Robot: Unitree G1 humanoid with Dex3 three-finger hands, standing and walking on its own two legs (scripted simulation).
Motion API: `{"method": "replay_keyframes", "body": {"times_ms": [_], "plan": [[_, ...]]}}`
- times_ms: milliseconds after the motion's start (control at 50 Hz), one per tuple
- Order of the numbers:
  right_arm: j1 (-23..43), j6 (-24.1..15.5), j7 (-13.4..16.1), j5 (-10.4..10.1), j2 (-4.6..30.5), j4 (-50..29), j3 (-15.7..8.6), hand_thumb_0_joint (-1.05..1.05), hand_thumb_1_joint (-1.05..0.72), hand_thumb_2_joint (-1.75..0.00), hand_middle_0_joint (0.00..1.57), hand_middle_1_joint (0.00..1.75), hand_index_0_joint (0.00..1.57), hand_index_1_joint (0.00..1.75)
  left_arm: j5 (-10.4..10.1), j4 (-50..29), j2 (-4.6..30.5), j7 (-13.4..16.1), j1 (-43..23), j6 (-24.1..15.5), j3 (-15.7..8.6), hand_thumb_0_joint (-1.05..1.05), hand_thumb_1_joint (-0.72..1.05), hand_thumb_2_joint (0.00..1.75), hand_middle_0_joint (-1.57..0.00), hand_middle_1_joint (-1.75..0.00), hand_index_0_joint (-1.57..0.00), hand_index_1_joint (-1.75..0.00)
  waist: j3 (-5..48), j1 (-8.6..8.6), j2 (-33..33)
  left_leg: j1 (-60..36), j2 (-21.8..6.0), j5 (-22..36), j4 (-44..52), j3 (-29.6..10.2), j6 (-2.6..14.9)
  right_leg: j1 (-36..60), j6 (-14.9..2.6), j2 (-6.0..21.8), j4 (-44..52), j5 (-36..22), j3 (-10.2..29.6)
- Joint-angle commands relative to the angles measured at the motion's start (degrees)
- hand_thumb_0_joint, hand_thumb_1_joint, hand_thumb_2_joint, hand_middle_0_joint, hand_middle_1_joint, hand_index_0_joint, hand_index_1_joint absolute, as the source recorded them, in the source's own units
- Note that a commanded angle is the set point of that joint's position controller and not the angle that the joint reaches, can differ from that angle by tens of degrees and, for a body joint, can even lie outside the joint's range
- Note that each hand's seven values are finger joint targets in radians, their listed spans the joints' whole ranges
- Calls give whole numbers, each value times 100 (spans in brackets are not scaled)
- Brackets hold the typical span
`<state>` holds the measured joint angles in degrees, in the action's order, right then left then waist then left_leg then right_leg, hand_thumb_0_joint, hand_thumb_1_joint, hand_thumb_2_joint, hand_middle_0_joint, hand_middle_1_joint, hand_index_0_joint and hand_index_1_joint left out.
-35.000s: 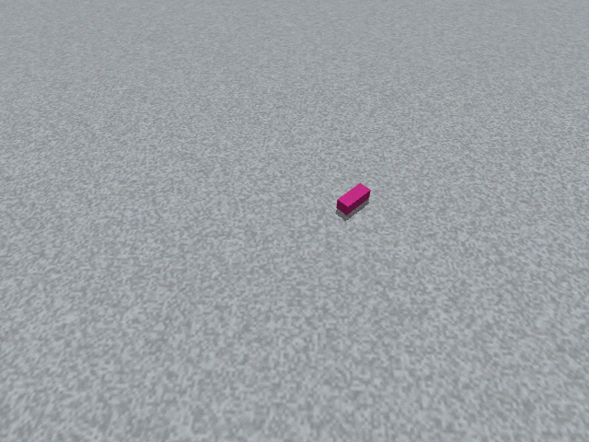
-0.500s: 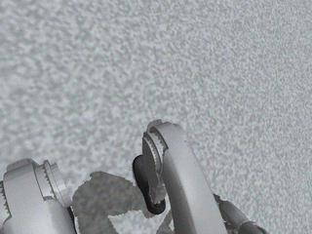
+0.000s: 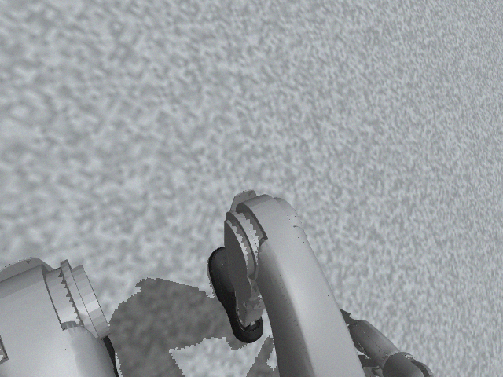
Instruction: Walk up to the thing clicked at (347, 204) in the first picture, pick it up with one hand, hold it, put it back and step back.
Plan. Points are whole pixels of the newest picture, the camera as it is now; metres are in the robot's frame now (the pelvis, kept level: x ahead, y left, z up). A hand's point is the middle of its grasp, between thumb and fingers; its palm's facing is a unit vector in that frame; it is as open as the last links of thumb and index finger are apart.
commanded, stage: open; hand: left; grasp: from above
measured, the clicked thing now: out of the picture +0.45 +0.37 -0.27
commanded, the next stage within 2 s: withdraw in 0.78 s
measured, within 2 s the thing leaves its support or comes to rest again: neither
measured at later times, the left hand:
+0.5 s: hand out of the picture +0.44 +0.36 -0.24, palm faces -0.43 -0.15 -0.89, open 12.4 cm
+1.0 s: hand out of the picture +0.44 +0.36 -0.23, palm faces -0.41 -0.16 -0.90, open 14.0 cm
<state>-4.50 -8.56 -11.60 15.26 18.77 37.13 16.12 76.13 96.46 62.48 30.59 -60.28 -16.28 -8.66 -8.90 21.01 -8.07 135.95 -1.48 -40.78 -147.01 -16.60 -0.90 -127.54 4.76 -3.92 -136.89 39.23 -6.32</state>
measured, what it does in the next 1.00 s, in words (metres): stands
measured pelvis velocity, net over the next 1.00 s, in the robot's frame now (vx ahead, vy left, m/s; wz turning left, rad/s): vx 0.00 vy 0.00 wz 0.00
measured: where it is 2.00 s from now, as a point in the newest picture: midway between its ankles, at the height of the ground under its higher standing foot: (178, 345)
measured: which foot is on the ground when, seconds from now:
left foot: down 0.00-1.00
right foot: down 0.00-1.00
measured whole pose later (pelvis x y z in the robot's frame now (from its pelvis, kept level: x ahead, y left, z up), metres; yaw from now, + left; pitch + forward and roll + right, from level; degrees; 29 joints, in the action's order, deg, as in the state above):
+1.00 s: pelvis +0.00 +0.00 +0.00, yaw +0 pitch +27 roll -15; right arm -4.4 -9.0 -11.6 15.1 19.4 36.5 16.7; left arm 75.7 93.8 62.6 30.2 -59.5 -16.8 -8.7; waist -9.3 20.7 -8.4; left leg 135.6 -1.4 -40.6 -146.7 -17.2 -1.4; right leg -127.3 4.4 -3.8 -136.4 38.7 -6.9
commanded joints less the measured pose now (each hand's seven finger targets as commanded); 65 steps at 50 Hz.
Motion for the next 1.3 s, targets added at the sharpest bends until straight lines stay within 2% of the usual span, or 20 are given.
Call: {"method": "replay_keyframes", "body": {"times_ms": [0,80,140,240,260,280,360,380,440,520,860,920,940,980,1000,1060,1100,1140,1180,1280], "plan": [[-932,42,92,-10,1901,45,-519,0,-89,-90,20,30,20,30,-100,-691,1404,230,-1413,-18,-5,0,18,47,-59,-53,-62,-51,3754,193,3235,-3208,-163,1456,1526,693,66,1749,-538,-173,1031,-1647,-968],[-969,24,89,-12,1868,104,-480,0,-89,-90,20,30,20,30,-38,-547,1605,281,-1356,-16,-118,0,-2,58,-49,-61,-50,-60,3528,162,3205,-3022,-160,1248,1524,721,75,1672,-540,-180,1045,-1490,-943],[-973,-11,70,6,1914,20,-511,0,-89,-90,20,30,20,30,-14,-663,1326,278,-1430,4,61,0,-9,63,-44,-64,-45,-63,3558,234,3174,-3135,-153,1375,1490,730,70,1673,-528,-169,1009,-1610,-959],[-928,-89,49,-3,1939,15,-508,0,-89,-90,20,30,20,30,-50,-566,1371,255,-1409,35,92,0,-18,70,-36,-72,-37,-71,3485,236,3237,-3137,-163,1185,1548,690,54,1582,-537,-160,1011,-1443,-962],[-974,-70,56,-11,1956,72,-524,0,-89,-90,20,30,20,30,-45,-579,1590,284,-1356,42,-86,0,-20,72,-35,-74,-35,-73,3539,169,3268,-3128,-165,1194,1581,684,53,1605,-535,-171,1033,-1433,-976],[-1009,-76,38,-14,1918,61,-498,0,-89,-90,20,30,20,30,-10,-553,1567,265,-1308,76,-62,0,-21,72,-33,-75,-34,-74,3522,183,3276,-3184,-165,1267,1558,683,44,1590,-540,-161,996,-1472,-955],[-948,-82,28,1,1953,-22,-522,0,-89,-90,20,30,20,30,-114,-716,1326,207,-1380,94,72,0,-29,79,-26,-82,-27,-81,3638,228,3279,-3243,-168,1449,1548,674,45,1702,-519,-166,1025,-1657,-964],[-1004,-83,33,-2,1931,48,-504,0,-89,-90,20,30,20,30,-71,-595,1501,200,-1283,125,-28,0,-30,79,-24,-85,-25,-83,3655,201,3246,-3172,-166,1419,1493,717,67,1758,-521,-183,1042,-1654,-936],[-951,-91,33,-46,1912,20,-500,0,-89,-90,20,30,20,30,-206,-728,1376,166,-1342,115,64,0,-36,84,-21,-87,-21,-86,3679,157,3284,-3164,-156,1440,1510,721,53,1762,-538,-155,1038,-1655,-927],[-1037,-55,35,-58,1898,44,-488,0,-89,-90,20,30,20,30,-167,-776,1553,129,-1229,84,-117,0,-44,91,-13,-93,-14,-93,3709,157,3236,-3247,-171,1546,1503,680,46,1765,-532,-162,1028,-1669,-943],[-984,-25,70,-40,1949,12,-481,0,-89,-90,20,30,20,30,-176,-732,1419,135,-1342,2,56,0,-51,98,-6,-102,-6,-101,3501,217,3167,-3104,-153,1307,1525,717,68,1705,-536,-148,1110,-1533,-960],[-935,-18,83,-49,1971,-17,-493,0,-90,-90,20,30,20,30,-157,-1017,1637,176,-1385,-49,-71,0,-52,98,-7,-102,-8,-101,3729,76,3378,-3319,-154,1383,1639,684,21,1731,-555,-130,1032,-1544,-984],[-936,-3,86,-44,1964,-2,-529,0,-90,-90,20,30,20,30,-135,-1054,1806,222,-1332,-23,-256,0,-51,98,-7,-103,-8,-101,3967,-13,3524,-3493,-177,1437,1672,671,3,1798,-560,-143,1015,-1562,-976],[-903,-18,63,-46,1913,-45,-561,0,-90,-90,20,30,20,30,-153,-1415,1732,284,-1456,18,-314,0,-51,98,-7,-102,-8,-100,4257,-103,3709,-3644,-164,1601,1649,715,-11,1811,-569,-125,987,-1704,-963],[-984,-32,37,-35,1908,-1,-600,0,-90,-90,20,30,20,30,-114,-1370,1625,303,-1399,83,-266,0,-52,98,-7,-101,-7,-100,4150,-40,3770,-3665,-159,1689,1630,753,-11,1755,-564,-111,973,-1795,-953],[-986,-9,9,-106,1870,-24,-764,0,-90,-90,20,30,20,30,-245,-2065,1681,292,-1368,249,-529,0,-52,98,-7,-100,-7,-100,4740,-282,4123,-3797,-129,1888,1709,854,-31,1838,-588,-98,1006,-1959,-881],[-997,14,-39,-175,1777,-2,-905,0,-90,-90,20,30,20,30,-324,-2387,1519,116,-1311,422,-480,0,-52,98,-7,-100,-7,-99,4828,-392,4251,-3710,-109,1858,1760,944,-22,1749,-612,-80,1061,-1928,-797],[-1089,47,-81,-299,1661,32,-1064,0,-90,-90,20,30,20,30,-442,-2466,1066,-201,-1140,606,-239,0,-52,98,-7,-100,-7,-99,4747,-422,4118,-3602,-80,1701,1852,990,-5,1557,-640,-58,1128,-1768,-718],[-1148,148,-103,-402,1615,4,-1219,0,-90,-90,20,30,20,30,-575,-2873,848,-511,-1045,760,-164,0,-53,99,-7,-100,-7,-99,5058,-590,4041,-3632,-53,1614,2000,1045,34,1591,-648,-46,1279,-1678,-637],[-1511,474,-53,-744,1521,-33,-1562,0,-90,-90,20,30,20,30,-972,-3467,-17,-1483,-1167,1037,356,0,-52,99,-7,-100,-7,-100,5034,-489,3217,-3651,-14,1340,2497,1027,133,1853,-630,10,1747,-1533,-492]]}}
